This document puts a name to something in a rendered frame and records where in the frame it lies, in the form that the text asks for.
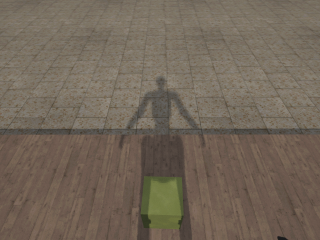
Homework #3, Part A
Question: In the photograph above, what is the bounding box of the carton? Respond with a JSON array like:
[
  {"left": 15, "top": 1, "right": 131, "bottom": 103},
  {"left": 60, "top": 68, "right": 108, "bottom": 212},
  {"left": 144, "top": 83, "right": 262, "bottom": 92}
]
[{"left": 140, "top": 176, "right": 184, "bottom": 230}]

